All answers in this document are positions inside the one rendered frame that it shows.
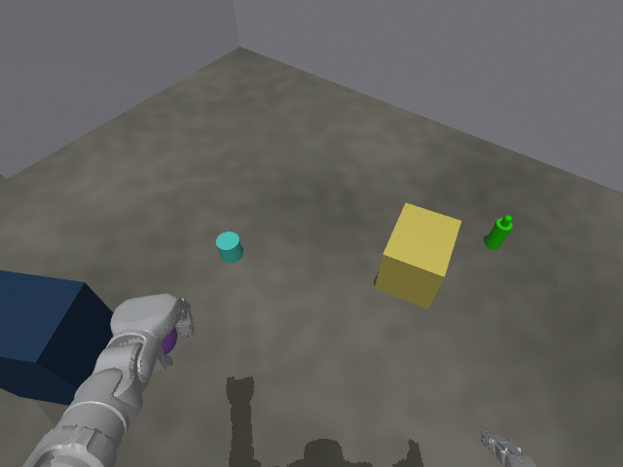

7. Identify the left robot hand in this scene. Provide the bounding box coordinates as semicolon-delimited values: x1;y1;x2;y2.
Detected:
110;293;194;372

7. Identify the left robot arm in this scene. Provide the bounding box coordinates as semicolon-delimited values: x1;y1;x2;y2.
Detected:
22;329;160;467

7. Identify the right robot hand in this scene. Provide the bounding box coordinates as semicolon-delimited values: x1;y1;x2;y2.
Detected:
481;431;536;467

